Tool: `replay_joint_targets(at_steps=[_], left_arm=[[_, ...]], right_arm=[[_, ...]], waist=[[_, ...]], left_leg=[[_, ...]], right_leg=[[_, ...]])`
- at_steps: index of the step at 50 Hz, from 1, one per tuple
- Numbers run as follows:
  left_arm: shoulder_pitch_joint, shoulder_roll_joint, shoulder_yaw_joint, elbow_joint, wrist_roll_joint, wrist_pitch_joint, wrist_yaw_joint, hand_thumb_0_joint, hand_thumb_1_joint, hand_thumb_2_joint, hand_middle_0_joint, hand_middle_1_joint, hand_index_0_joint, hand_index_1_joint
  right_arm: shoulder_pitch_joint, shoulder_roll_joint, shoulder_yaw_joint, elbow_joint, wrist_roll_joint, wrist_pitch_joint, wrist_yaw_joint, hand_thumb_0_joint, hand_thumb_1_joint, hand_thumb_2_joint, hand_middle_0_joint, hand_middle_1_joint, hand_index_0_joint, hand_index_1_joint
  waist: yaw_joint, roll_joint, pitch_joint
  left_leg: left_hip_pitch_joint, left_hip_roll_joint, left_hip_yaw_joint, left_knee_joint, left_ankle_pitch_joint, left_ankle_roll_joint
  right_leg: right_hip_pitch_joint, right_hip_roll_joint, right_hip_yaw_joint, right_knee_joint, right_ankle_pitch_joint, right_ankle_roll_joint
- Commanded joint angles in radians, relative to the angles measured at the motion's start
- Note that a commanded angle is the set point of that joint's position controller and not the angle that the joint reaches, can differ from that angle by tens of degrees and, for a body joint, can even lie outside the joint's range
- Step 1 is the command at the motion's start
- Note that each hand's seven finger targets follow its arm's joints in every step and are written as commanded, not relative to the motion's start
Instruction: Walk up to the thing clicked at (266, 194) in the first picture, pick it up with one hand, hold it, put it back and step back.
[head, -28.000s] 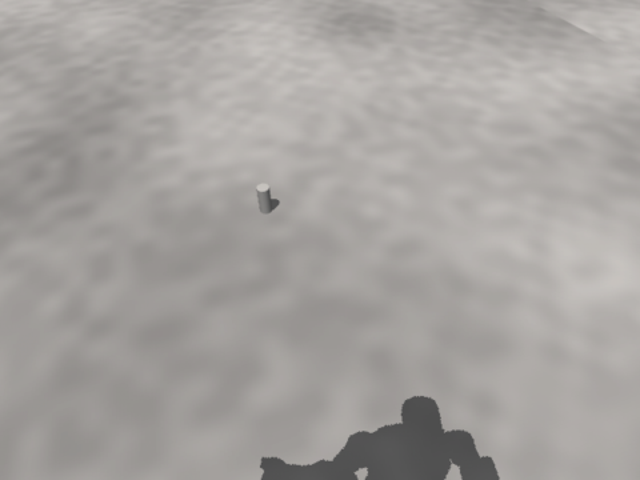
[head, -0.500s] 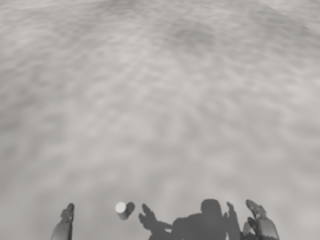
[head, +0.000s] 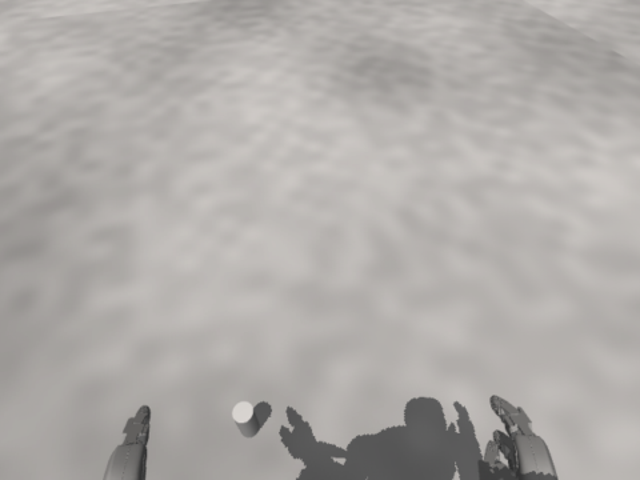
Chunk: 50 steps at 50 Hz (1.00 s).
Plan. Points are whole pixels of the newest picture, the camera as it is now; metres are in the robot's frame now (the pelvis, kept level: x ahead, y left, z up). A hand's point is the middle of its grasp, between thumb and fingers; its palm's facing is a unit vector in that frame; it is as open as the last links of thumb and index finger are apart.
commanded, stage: home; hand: left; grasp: from the side
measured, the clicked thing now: (246, 420) +0.42 +0.22 -0.66
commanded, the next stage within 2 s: stand in 0.38 s
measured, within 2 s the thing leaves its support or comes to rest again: neither
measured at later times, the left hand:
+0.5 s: hand (179, 477) +0.17 +0.18 -0.06, palm faces +0.11 -0.95 -0.28, open 17.4 cm
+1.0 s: hand out of the picture +0.14 +0.22 -0.10, palm faces -0.03 -0.94 -0.33, open 8.2 cm
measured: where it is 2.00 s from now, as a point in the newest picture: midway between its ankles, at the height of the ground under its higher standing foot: outside the picture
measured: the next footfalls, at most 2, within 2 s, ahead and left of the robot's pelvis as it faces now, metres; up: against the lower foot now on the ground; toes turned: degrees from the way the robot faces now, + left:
none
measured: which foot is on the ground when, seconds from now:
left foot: down 0.00-1.00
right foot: down 0.00-1.00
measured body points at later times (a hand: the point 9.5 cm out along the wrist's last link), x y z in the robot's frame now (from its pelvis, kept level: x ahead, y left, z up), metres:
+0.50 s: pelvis +0.00 +0.00 +0.00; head +0.02 +0.00 +0.45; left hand +0.16 +0.23 -0.04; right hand +0.17 -0.24 -0.07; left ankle +0.01 +0.13 -0.69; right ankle +0.01 -0.13 -0.69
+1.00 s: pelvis -0.01 +0.01 +0.01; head +0.02 +0.02 +0.46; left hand +0.14 +0.27 -0.08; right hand +0.13 -0.26 -0.09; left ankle +0.01 +0.13 -0.69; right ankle +0.01 -0.13 -0.69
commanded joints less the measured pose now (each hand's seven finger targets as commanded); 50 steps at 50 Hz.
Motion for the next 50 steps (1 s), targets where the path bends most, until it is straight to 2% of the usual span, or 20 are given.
replay_joint_targets(at_steps=[1, 2, 6, 12, 15, 18, 19, 24, 26, 27, 34, 38, 40, 41, 42, 43, 44, 46, 47, 50], left_arm=[[-0.033, 0.105, 0.057, -0.185, 0.007, -0.057, 0.011, 0.0, -0.551, 0.056, -0.049, -0.057, -0.049, -0.056], [-0.035, 0.096, 0.044, -0.184, 0.007, -0.058, 0.009, 0.0, -0.541, 0.062, -0.05, -0.058, -0.05, -0.058], [-0.02, 0.1, 0.054, -0.187, 0.008, -0.059, 0.011, 0.0, -0.558, 0.052, -0.048, -0.056, -0.048, -0.055], [-0.022, 0.093, 0.049, -0.17, 0.009, -0.059, 0.009, 0.0, -0.557, 0.052, -0.048, -0.056, -0.048, -0.055], [-0.021, 0.104, 0.061, -0.182, 0.008, -0.061, 0.009, 0.0, -0.544, 0.06, -0.05, -0.058, -0.05, -0.057], [-0.022, 0.092, 0.045, -0.176, 0.007, -0.06, 0.008, 0.0, -0.514, 0.077, -0.053, -0.063, -0.053, -0.062], [-0.027, 0.1, 0.056, -0.181, 0.006, -0.059, 0.01, 0.0, -0.525, 0.071, -0.052, -0.061, -0.052, -0.061], [-0.035, 0.094, 0.047, -0.171, 0.007, -0.061, 0.009, 0.0, -0.512, 0.078, -0.053, -0.063, -0.053, -0.063], [-0.032, 0.098, 0.053, -0.185, 0.008, -0.061, 0.009, 0.0, -0.352, 0.238, -0.2, -0.223, -0.2, -0.223], [-0.034, 0.1, 0.054, -0.181, 0.007, -0.061, 0.009, 0.0, -0.272, 0.318, -0.2, -0.3, -0.2, -0.301], [-0.023, 0.096, 0.052, -0.18, 0.01, -0.061, 0.011, 0.0, 0.288, 0.878, -0.2, -0.3, -0.2, -0.301], [-0.038, 0.11, 0.06, -0.186, 0.009, -0.06, 0.013, 0.0, 0.608, 0.9, -0.2, -0.3, -0.2, -0.301], [-0.044, 0.101, 0.053, -0.178, 0.008, -0.059, 0.012, 0.0, 0.768, 0.9, -0.2, -0.3, -0.2, -0.301], [-0.201, 0.23, 0.092, 0.173, 0.1, -0.181, -0.037, 0.0, 0.848, 0.9, -0.2, -0.3, -0.2, -0.301], [-0.17, 0.242, 0.101, 0.265, 0.113, -0.227, -0.064, 0.0, 0.9, 0.9, -0.2, -0.3, -0.2, -0.301], [-0.178, 0.253, 0.101, 0.303, 0.115, -0.253, -0.077, 0.0, 0.9, 0.9, -0.2, -0.3, -0.2, -0.301], [-0.183, 0.256, 0.093, 0.328, 0.102, -0.272, -0.09, 0.0, 0.9, 0.9, -0.2, -0.3, -0.2, -0.301], [-0.214, 0.261, 0.084, 0.404, 0.075, -0.298, -0.105, 0.0, 0.9, 0.9, -0.2, -0.3, -0.2, -0.301], [-0.216, 0.253, 0.083, 0.437, 0.068, -0.303, -0.109, 0.0, 0.9, 0.9, -0.2, -0.3, -0.2, -0.301], [-0.244, 0.261, 0.079, 0.549, 0.058, -0.314, -0.108, 0.0, 0.9, 0.9, -0.2, -0.3, -0.2, -0.301]], right_arm=[[-0.066, -0.112, -0.053, -0.152, -0.005, -0.062, -0.019, 0.0, -0.9, -0.901, 0.2, 0.3, 0.2, 0.3], [-0.064, -0.113, -0.054, -0.153, -0.007, -0.061, -0.019, 0.0, -0.899, -0.901, 0.2, 0.3, 0.2, 0.3], [-0.064, -0.111, -0.055, -0.154, -0.006, -0.059, -0.02, 0.0, -0.899, -0.901, 0.2, 0.3, 0.2, 0.3], [-0.061, -0.112, -0.056, -0.147, -0.009, -0.061, -0.02, 0.0, -0.899, -0.901, 0.2, 0.3, 0.2, 0.3], [-0.066, -0.111, -0.057, -0.152, -0.007, -0.06, -0.018, 0.0, -0.899, -0.901, 0.2, 0.3, 0.2, 0.3], [-0.061, -0.114, -0.057, -0.15, -0.008, -0.059, -0.017, 0.0, -0.899, -0.901, 0.2, 0.3, 0.2, 0.3], [-0.061, -0.112, -0.057, -0.149, -0.007, -0.059, -0.017, 0.0, -0.899, -0.901, 0.2, 0.3, 0.2, 0.3], [-0.066, -0.113, -0.056, -0.149, -0.008, -0.061, -0.016, 0.0, -0.899, -0.901, 0.2, 0.3, 0.2, 0.3], [-0.063, -0.11, -0.055, -0.151, -0.009, -0.062, -0.017, 0.0, -0.9, -0.9, 0.2, 0.3, 0.2, 0.3], [-0.064, -0.114, -0.056, -0.149, -0.009, -0.063, -0.017, 0.0, -0.9, -0.9, 0.2, 0.3, 0.2, 0.3], [-0.055, -0.112, -0.057, -0.145, -0.01, -0.06, -0.02, 0.0, -0.9, -0.9, 0.2, 0.3, 0.2, 0.3], [-0.06, -0.113, -0.058, -0.147, -0.009, -0.06, -0.02, 0.0, -0.9, -0.9, 0.2, 0.3, 0.2, 0.3], [-0.063, -0.108, -0.053, -0.146, -0.01, -0.062, -0.02, 0.0, -0.9, -0.9, 0.2, 0.3, 0.2, 0.3], [-0.118, -0.263, -0.104, 0.06, -0.124, 0.01, 0.04, 0.0, -0.9, -0.9, 0.2, 0.3, 0.2, 0.3], [-0.096, -0.253, -0.111, 0.111, -0.134, 0.037, 0.079, 0.0, -0.9, -0.9, 0.2, 0.3, 0.2, 0.3], [-0.097, -0.247, -0.111, 0.122, -0.126, 0.048, 0.098, 0.0, -0.9, -0.9, 0.2, 0.3, 0.2, 0.3], [-0.109, -0.245, -0.112, 0.126, -0.114, 0.057, 0.112, 0.0, -0.9, -0.9, 0.2, 0.3, 0.2, 0.3], [-0.1, -0.234, -0.11, 0.149, -0.081, 0.058, 0.143, 0.0, -0.9, -0.9, 0.2, 0.3, 0.2, 0.3], [-0.102, -0.244, -0.116, 0.161, -0.073, 0.058, 0.151, 0.0, -0.9, -0.9, 0.2, 0.3, 0.2, 0.3], [-0.118, -0.24, -0.122, 0.21, -0.066, 0.067, 0.162, 0.0, -0.9, -0.9, 0.2, 0.3, 0.2, 0.3]], waist=[[-0.007, 0.014, -0.107], [-0.017, -0.001, -0.109], [-0.002, 0.003, -0.115], [-0.014, -0.021, -0.103], [-0.001, -0.002, -0.104], [-0.014, -0.006, -0.111], [-0.004, 0.009, -0.108], [-0.013, -0.019, -0.086], [-0.008, 0.009, -0.098], [-0.009, -0.006, -0.105], [-0.01, -0.007, -0.127], [-0.005, -0.002, -0.12], [-0.004, 0.002, -0.081], [0.02, -0.071, 0.075], [0.03, -0.107, 0.008], [0.02, -0.111, -0.005], [0.022, -0.075, 0.026], [0.021, -0.031, -0.021], [0.032, -0.029, -0.019], [0.03, -0.028, -0.021]], left_leg=[[0.075, -0.04, 0.032, -0.155, 0.169, 0.027], [0.08, -0.04, 0.033, -0.152, 0.173, 0.029], [0.081, -0.039, 0.033, -0.144, 0.214, 0.027], [0.08, -0.04, 0.039, -0.143, 0.194, 0.031], [0.078, -0.04, 0.035, -0.151, 0.188, 0.029], [0.085, -0.038, 0.034, -0.15, 0.21, 0.028], [0.082, -0.038, 0.034, -0.151, 0.211, 0.027], [0.07, -0.039, 0.032, -0.159, 0.163, 0.03], [0.076, -0.04, 0.034, -0.158, 0.165, 0.027], [0.081, -0.038, 0.032, -0.158, 0.172, 0.028], [0.093, -0.039, 0.037, -0.138, 0.231, 0.029], [0.091, -0.039, 0.036, -0.144, 0.231, 0.029], [0.07, -0.04, 0.037, -0.151, 0.187, 0.028], [0.109, -0.001, -0.031, -0.204, 0.291, 0.061], [0.143, 0.002, -0.001, -0.191, 0.278, 0.086], [0.154, -0.001, -0.009, -0.2, 0.273, 0.093], [0.166, -0.005, -0.024, -0.225, 0.245, 0.097], [0.22, -0.007, -0.022, -0.257, 0.238, 0.094], [0.24, -0.004, -0.027, -0.268, 0.233, 0.09], [0.263, -0.004, -0.028, -0.308, 0.228, 0.084]], right_leg=[[0.051, 0.034, -0.003, -0.156, 0.159, -0.01], [0.051, 0.033, 0.0, -0.156, 0.164, -0.009], [0.065, 0.032, -0.003, -0.15, 0.199, -0.01], [0.062, 0.031, 0.003, -0.163, 0.189, -0.004], [0.06, 0.031, -0.001, -0.158, 0.173, -0.01], [0.068, 0.033, -0.002, -0.151, 0.198, -0.009], [0.068, 0.032, -0.003, -0.148, 0.197, -0.011], [0.052, 0.034, -0.004, -0.162, 0.151, -0.009], [0.049, 0.033, -0.003, -0.16, 0.152, -0.01], [0.055, 0.034, -0.005, -0.158, 0.158, -0.01], [0.077, 0.03, 0.001, -0.151, 0.225, -0.007], [0.074, 0.031, -0.001, -0.153, 0.218, -0.008], [0.054, 0.031, -0.003, -0.162, 0.176, -0.008], [0.14, -0.051, 0.095, -0.187, 0.209, -0.078], [0.172, -0.072, 0.129, -0.199, 0.238, -0.097], [0.182, -0.079, 0.153, -0.202, 0.246, -0.107], [0.155, -0.07, 0.146, -0.223, 0.224, -0.101], [0.217, -0.078, 0.145, -0.224, 0.222, -0.085], [0.211, -0.076, 0.14, -0.233, 0.233, -0.08], [0.245, -0.081, 0.132, -0.281, 0.24, -0.065]])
